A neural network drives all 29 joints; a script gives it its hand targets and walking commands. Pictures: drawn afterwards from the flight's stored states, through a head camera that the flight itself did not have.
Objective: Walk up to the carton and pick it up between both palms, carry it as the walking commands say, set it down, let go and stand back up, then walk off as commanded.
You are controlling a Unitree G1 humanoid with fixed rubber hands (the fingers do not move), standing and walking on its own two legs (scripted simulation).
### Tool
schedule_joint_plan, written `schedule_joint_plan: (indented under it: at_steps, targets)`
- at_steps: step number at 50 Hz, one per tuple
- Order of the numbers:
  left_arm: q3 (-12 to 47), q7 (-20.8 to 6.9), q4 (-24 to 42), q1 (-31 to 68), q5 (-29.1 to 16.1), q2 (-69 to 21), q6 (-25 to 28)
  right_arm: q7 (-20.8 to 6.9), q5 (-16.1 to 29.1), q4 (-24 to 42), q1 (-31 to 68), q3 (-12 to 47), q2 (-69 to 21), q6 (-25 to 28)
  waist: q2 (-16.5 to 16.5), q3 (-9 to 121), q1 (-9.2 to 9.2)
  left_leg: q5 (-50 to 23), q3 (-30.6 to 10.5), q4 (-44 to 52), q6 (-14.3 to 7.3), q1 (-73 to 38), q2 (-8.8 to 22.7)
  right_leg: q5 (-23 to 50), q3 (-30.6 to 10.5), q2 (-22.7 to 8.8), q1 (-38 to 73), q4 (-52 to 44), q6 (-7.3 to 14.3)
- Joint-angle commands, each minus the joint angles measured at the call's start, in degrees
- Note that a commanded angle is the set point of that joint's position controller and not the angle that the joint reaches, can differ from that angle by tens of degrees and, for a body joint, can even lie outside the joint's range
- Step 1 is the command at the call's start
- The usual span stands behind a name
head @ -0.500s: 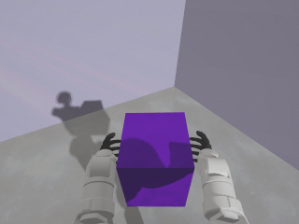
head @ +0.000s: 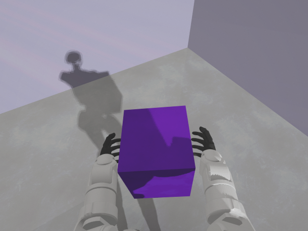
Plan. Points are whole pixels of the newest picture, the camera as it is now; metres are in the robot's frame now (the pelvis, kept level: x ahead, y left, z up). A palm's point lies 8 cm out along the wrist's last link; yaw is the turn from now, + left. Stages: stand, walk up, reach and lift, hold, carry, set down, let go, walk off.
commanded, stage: set down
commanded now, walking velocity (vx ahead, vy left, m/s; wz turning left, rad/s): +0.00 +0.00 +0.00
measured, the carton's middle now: (158, 154) +0.37 +0.06 -0.10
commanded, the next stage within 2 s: none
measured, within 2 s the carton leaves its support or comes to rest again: neither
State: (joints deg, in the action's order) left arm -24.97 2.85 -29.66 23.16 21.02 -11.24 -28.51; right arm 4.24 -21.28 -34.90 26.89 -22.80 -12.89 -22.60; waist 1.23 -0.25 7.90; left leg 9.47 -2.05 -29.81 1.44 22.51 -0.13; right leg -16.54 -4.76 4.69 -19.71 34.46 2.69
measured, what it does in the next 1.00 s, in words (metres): lowers itself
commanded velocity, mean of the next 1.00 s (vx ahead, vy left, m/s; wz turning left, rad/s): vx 0.00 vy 0.00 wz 0.00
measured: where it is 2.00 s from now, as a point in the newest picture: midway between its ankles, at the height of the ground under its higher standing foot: outside the picture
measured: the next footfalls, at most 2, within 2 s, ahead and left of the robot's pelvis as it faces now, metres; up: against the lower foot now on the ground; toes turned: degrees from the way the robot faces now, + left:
none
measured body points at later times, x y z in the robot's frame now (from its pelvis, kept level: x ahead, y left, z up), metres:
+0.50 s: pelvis -0.01 +0.02 -0.05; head +0.13 +0.03 +0.38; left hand +0.32 +0.22 -0.11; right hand +0.38 -0.06 -0.10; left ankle +0.06 +0.14 -0.73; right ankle +0.01 -0.09 -0.73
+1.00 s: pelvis -0.03 +0.02 -0.12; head +0.16 +0.04 +0.28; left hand +0.35 +0.22 -0.20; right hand +0.42 -0.06 -0.18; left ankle +0.06 +0.14 -0.73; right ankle +0.01 -0.09 -0.73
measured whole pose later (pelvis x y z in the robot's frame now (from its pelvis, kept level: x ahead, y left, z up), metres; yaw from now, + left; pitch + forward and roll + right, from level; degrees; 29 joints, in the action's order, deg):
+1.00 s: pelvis -0.03 +0.02 -0.12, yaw +0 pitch +34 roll +0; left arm -27.8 7.9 -30.7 36.4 15.4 -10.1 -16.7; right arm 5.3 -15.2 -43.1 45.5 -24.0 -6.8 -10.7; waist 3.8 10.0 5.5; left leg 19.4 -1.4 -68.6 0.4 82.9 -1.6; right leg -27.1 -3.7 5.5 -79.0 72.6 0.2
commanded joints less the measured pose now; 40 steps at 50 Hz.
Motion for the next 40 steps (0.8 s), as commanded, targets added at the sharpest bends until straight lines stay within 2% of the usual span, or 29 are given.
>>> schedule_joint_plan:
  at_steps: [1, 2, 4, 5, 6, 7, 8, 9, 11, 12, 13, 14, 16, 17, 22, 23, 24, 25, 30, 31, 32, 33, 37, 38, 39, 40]
  targets:
    - [26.66, -14.46, 2.05, 31.85, -11.18, -46.23, 7.4, -13.62, 9.44, -4.23, 26.21, 28.24, -52.76, 4.26, 2.33, 25.34, 1.45, -15.34, -0.08, -5.05, -2.65, -13.62, -3.96, 13.06, -4.91, -1.54, -3.71, -5.91, -1.78]
    - [27.69, -14.73, 2.72, 31.82, -11.7, -46.09, 8.22, -13.13, 9.58, -3.69, 25.29, 28.62, -52.96, 5.19, 1.77, 26.42, 1.01, -16.37, -0.02, -5.88, -2.57, -12.75, -4.05, 14.98, -5.0, -1.55, -3.56, -5.21, -1.8]
    - [28.03, -15.05, 2.71, 30.92, -11.77, -44.89, 9.66, -12.25, 9.58, -4.46, 23.66, 29.05, -53.25, 6.55, 1.71, 27.95, 1.33, -17.25, -0.01, -6.97, -2.63, -9.83, -4.16, 17.64, -5.44, -1.48, -3.61, -3.97, -2.08]
    - [29.22, -15.28, 3.91, 31.93, -12.59, -44.63, 10.53, -11.8, 9.45, -4.64, 23.2, 29.08, -52.75, 7.31, 2.47, 28.94, 0.56, -17.74, -0.31, -7.66, -2.49, -8.55, -4.18, 18.61, -5.28, -1.35, -4.05, -3.16, -2.12]
    - [29.53, -15.34, 3.65, 31.05, -12.62, -44.19, 11.18, -11.41, 9.79, -4.46, 22.65, 30.07, -53.29, 7.94, 1.88, 29.7, 1.16, -18.03, -0.12, -8.23, -2.49, -6.88, -4.27, 20.44, -5.72, -1.49, -3.82, -2.41, -2.26]
    - [30.19, -15.44, 4.44, 31.91, -12.91, -43.81, 11.95, -11.03, 9.61, -4.96, 22.58, 29.96, -53.28, 8.51, 2.47, 31.16, 0.63, -17.8, -0.36, -8.9, -2.5, -5.76, -4.28, 20.43, -5.67, -1.26, -4.44, -1.55, -2.37]
    - [30.67, -15.42, 4.32, 31.68, -12.85, -44.07, 12.41, -10.8, 9.67, -4.92, 22.45, 30.08, -52.59, 9.2, 1.32, 31.8, 0.77, -18.21, -0.26, -9.51, -2.24, -4.17, -4.44, 21.08, -5.74, -1.14, -4.73, -0.72, -2.2]
    - [31.11, -15.46, 4.1, 31.13, -12.8, -44.01, 12.98, -10.58, 9.7, -4.61, 22.65, 30.62, -52.36, 9.76, 1.5, 32.51, 0.85, -18.06, -0.39, -10.21, -2.19, -3.04, -4.49, 21.12, -5.89, -1.1, -5.48, -0.07, -2.35]
    - [31.45, -15.29, 3.3, 30.79, -12.39, -44.35, 13.74, -10.29, 9.3, -5.02, 22.73, 30.42, -51.49, 10.57, 1.33, 33.32, 0.39, -17.31, -0.42, -11.42, -2.1, -0.51, -4.61, 19.66, -5.6, -0.41, -7.59, 1.42, -2.38]
    - [31.03, -15.14, 2.9, 30.3, -11.92, -43.83, 14.23, -10.29, 9.32, -5.02, 23.12, 30.93, -51.22, 10.92, 1.64, 33.61, 1.12, -17.53, -0.41, -12.0, -2.13, 0.74, -4.68, 19.52, -5.62, -0.13, -8.75, 2.12, -2.54]
    - [31.9, -15.12, 3.19, 31.0, -12.18, -44.37, 14.76, -10.24, 9.36, -5.38, 23.06, 31.0, -51.14, 11.35, 0.95, 34.78, 0.54, -17.45, -0.32, -12.74, -1.97, 1.72, -4.78, 19.19, -5.46, 0.14, -9.81, 2.88, -2.54]
    - [31.76, -14.96, 2.53, 30.55, -11.9, -44.91, 15.17, -10.3, 9.46, -4.8, 24.26, 31.55, -50.9, 11.83, 1.02, 36.11, 1.08, -17.5, -0.32, -13.28, -1.96, 2.68, -4.88, 18.64, -5.29, 0.51, -10.53, 3.83, -2.57]
    - [32.29, -14.51, 2.36, 31.74, -11.74, -45.75, 15.84, -10.44, 9.32, -5.38, 25.48, 31.68, -50.15, 12.6, 0.97, 37.49, 0.73, -16.58, -0.24, -14.58, -1.66, 4.43, -5.02, 16.73, -4.75, 1.12, -13.5, 5.6, -2.51]
    - [32.26, -14.2, 2.0, 31.56, -11.48, -45.79, 16.15, -10.68, 9.43, -5.13, 26.21, 32.1, -49.57, 12.95, 0.77, 37.63, 1.23, -16.84, -0.21, -15.16, -1.57, 4.73, -5.01, 15.96, -4.47, 1.45, -15.41, 6.44, -2.45]
    - [33.18, -12.58, 1.1, 35.29, -11.39, -48.49, 17.0, -11.87, 8.99, -6.5, 30.58, 31.36, -47.5, 14.13, 0.42, 41.06, -0.19, -14.13, -0.79, -18.05, -0.79, 5.85, -5.41, 9.54, -1.96, 3.19, -26.15, 11.27, -1.79]
    - [32.93, -12.34, 0.26, 35.12, -11.24, -49.06, 17.11, -12.13, 9.29, -5.9, 32.16, 31.83, -47.07, 14.46, 0.72, 42.23, 0.29, -14.17, -0.73, -18.96, -0.7, 6.47, -5.44, 8.91, -1.55, 3.38, -27.71, 12.15, -1.79]
    - [33.18, -12.02, 0.5, 36.61, -11.6, -49.75, 17.19, -12.4, 9.18, -6.83, 32.67, 31.38, -46.98, 14.55, 1.04, 43.07, -0.5, -13.22, -1.03, -19.49, -0.54, 6.07, -5.42, 7.36, -1.01, 3.68, -29.64, 13.0, -1.59]
    - [33.15, -11.67, 0.65, 37.21, -11.36, -49.8, 17.29, -12.73, 9.35, -7.65, 33.29, 31.25, -47.14, 14.54, 0.64, 43.72, 0.11, -12.7, -0.82, -20.06, -0.38, 6.46, -5.51, 6.41, -0.85, 3.8, -31.39, 13.82, -1.5]
    - [32.77, -10.34, -0.29, 41.83, -10.98, -50.96, 16.36, -14.42, 9.77, -9.96, 38.97, 29.45, -46.11, 13.88, 0.15, 44.96, 0.2, -5.05, -1.51, -22.33, -0.03, 8.05, -5.6, -1.4, 0.23, 4.34, -40.16, 17.83, -0.87]
    - [32.71, -10.26, -0.88, 41.95, -10.95, -51.55, 16.22, -14.65, 9.86, -9.29, 39.97, 29.54, -46.34, 13.75, 0.85, 45.79, 0.01, -4.28, -1.52, -23.03, -0.05, 8.5, -5.59, -1.65, 0.65, 4.52, -41.15, 18.66, -0.95]
    - [32.75, -10.11, -0.73, 42.95, -10.93, -52.37, 16.09, -14.89, 10.03, -9.86, 41.27, 29.15, -46.14, 13.72, 0.1, 47.03, 0.13, -3.06, -1.5, -23.63, 0.16, 9.04, -5.67, -2.65, 0.64, 4.53, -42.18, 19.6, -0.81]
    - [33.17, -10.17, -0.19, 44.56, -11.43, -52.07, 16.07, -14.97, 9.93, -10.49, 41.27, 28.83, -46.57, 13.42, 0.75, 47.29, -0.79, -2.43, -1.52, -24.44, 0.15, 9.92, -5.73, -2.8, 0.93, 4.61, -43.21, 20.26, -0.88]
    - [32.5, -9.81, -1.01, 46.55, -11.13, -52.3, 15.46, -15.39, 9.86, -12.31, 42.94, 27.47, -46.66, 12.85, -0.28, 48.21, -0.53, -0.71, -1.09, -26.72, 0.4, 12.37, -6.06, -4.66, 1.24, 4.82, -47.53, 22.9, -0.86]
    - [32.12, -9.71, -0.7, 47.51, -11.17, -51.84, 15.5, -15.45, 10.1, -12.6, 43.83, 27.54, -46.65, 12.66, 0.34, 49.19, -0.17, -0.07, -1.03, -27.55, 0.32, 13.23, -6.01, -5.34, 1.28, 4.91, -48.29, 23.69, -1.01]
    - [32.54, -9.73, -0.5, 48.55, -11.58, -52.06, 15.47, -15.34, 10.19, -12.65, 44.03, 27.3, -46.97, 12.67, 0.25, 50.05, -0.87, -0.12, -1.1, -28.31, 0.29, 13.42, -6.11, -5.12, 1.44, 5.03, -48.93, 24.41, -1.05]
    - [32.49, -9.67, -0.07, 49.46, -11.7, -51.79, 15.45, -15.33, 10.6, -13.02, 44.82, 27.35, -47.07, 12.53, 0.3, 50.67, -0.43, -0.27, -0.74, -29.1, 0.34, 14.24, -6.14, -5.23, 1.48, 5.08, -49.29, 25.11, -1.17]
